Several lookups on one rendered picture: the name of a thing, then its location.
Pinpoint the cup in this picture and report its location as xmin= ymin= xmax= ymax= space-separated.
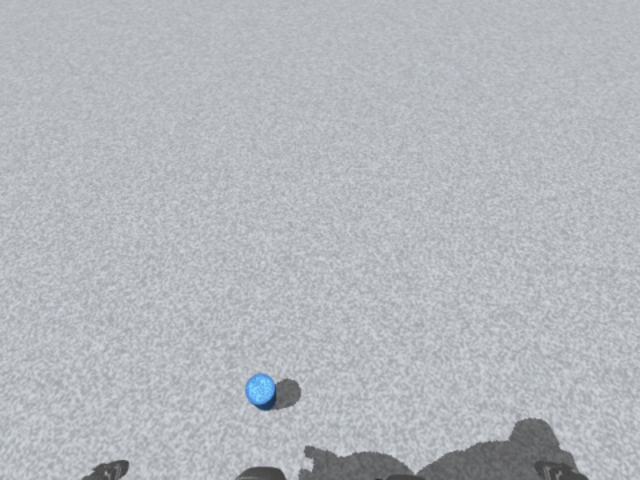
xmin=245 ymin=373 xmax=276 ymax=411

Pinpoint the left robot hand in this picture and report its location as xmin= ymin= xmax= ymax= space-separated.
xmin=81 ymin=460 xmax=129 ymax=480

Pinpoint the right robot hand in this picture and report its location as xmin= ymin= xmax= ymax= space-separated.
xmin=535 ymin=461 xmax=589 ymax=480

